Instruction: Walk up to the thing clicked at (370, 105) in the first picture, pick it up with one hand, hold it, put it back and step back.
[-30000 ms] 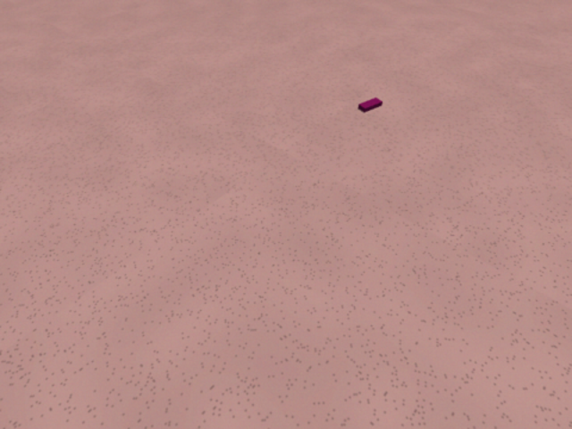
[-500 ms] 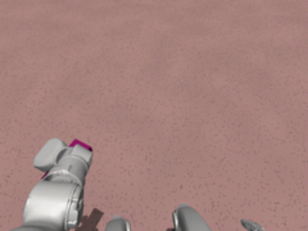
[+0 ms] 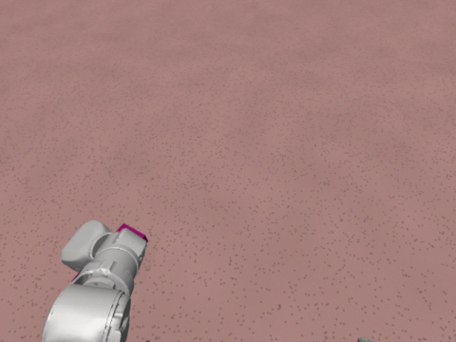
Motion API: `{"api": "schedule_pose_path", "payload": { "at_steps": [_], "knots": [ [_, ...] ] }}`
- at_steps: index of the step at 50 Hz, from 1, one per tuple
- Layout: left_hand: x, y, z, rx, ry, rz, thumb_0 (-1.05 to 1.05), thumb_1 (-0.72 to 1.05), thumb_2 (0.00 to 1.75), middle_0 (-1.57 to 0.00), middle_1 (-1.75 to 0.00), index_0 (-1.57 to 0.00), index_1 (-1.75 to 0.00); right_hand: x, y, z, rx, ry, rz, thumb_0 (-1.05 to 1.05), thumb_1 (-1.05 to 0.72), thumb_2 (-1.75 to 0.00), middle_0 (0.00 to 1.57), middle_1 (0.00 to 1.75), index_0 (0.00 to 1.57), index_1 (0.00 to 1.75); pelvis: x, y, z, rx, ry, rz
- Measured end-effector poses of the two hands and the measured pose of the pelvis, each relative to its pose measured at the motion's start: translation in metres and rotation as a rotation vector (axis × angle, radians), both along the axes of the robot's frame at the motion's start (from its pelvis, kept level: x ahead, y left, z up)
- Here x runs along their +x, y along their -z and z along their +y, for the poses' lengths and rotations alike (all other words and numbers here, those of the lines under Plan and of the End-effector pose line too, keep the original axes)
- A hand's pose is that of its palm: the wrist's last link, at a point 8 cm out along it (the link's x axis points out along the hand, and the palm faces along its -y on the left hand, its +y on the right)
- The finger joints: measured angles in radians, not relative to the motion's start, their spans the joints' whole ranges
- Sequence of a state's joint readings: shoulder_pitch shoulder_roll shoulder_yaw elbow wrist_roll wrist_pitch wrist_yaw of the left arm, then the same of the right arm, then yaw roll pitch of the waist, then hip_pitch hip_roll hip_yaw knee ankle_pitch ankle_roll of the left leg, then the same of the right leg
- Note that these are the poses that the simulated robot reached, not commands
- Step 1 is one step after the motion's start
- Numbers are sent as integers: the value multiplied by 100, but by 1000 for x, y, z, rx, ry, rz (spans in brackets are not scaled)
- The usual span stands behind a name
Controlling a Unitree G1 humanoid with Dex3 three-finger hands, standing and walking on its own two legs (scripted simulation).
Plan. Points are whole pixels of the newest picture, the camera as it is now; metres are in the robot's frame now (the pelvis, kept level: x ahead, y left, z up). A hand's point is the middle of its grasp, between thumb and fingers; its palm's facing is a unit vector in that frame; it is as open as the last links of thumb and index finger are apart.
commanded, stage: hold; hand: left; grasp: from above
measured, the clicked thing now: (112, 260) +0.34 +0.24 -0.09
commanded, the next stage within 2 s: crouch in 1.84 s
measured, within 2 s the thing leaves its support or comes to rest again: neither
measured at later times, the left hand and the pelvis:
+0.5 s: hand (105, 242) +0.34 +0.23 -0.03, palm faces -0.18 -0.40 -0.90, open 9.0 cm; pelvis +0.02 +0.00 +0.02, yaw +0 degrees
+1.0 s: hand (105, 239) +0.34 +0.22 -0.01, palm faces -0.16 -0.40 -0.90, open 9.1 cm; pelvis +0.03 -0.01 +0.03, yaw +0 degrees
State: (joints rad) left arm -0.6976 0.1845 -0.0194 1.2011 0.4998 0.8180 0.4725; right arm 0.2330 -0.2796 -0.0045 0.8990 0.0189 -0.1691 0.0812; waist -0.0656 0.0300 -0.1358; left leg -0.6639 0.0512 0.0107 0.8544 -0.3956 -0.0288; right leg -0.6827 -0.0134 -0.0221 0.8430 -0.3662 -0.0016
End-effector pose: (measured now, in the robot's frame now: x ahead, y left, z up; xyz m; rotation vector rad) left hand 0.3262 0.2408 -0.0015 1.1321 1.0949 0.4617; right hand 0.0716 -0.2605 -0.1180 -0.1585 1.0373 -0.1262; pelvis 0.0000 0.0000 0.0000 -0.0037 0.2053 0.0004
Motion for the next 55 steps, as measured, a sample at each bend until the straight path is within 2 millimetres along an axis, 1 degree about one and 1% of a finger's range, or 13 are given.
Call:
{"api": "schedule_pose_path", "payload": {
  "at_steps": [9,16,26,41,55],
  "knots": [
    [4,-7,0,-8,2,-20,1,14,40,-73,-49,-77,-52,22,-8,5,11,-26,-23,1,-90,-89,20,29,20,30,8,-7,2,4,3,-27],
    [12,-19,-2,-1,9,-38,1,14,41,-72,-49,-76,-52,38,-12,9,28,-34,-39,1,-90,-89,20,29,20,30,15,-12,2,6,2,-44],
    [18,-31,-4,4,10,-44,1,15,43,-70,-51,-74,-55,56,-18,9,43,-46,-57,1,-91,-89,20,29,20,30,26,-18,-1,8,0,-59],
    [19,-41,-8,3,-8,-53,0,13,47,-69,-53,-72,-57,72,-25,4,45,-63,-77,1,-91,-89,20,29,20,30,31,-23,-4,12,-1,-83],
    [13,-52,-12,11,-12,-60,0,11,49,-70,-53,-73,-57,81,-31,10,61,-86,-107,1,-91,-89,20,29,20,30,28,-28,-5,10,-1,-104]
  ]
}}
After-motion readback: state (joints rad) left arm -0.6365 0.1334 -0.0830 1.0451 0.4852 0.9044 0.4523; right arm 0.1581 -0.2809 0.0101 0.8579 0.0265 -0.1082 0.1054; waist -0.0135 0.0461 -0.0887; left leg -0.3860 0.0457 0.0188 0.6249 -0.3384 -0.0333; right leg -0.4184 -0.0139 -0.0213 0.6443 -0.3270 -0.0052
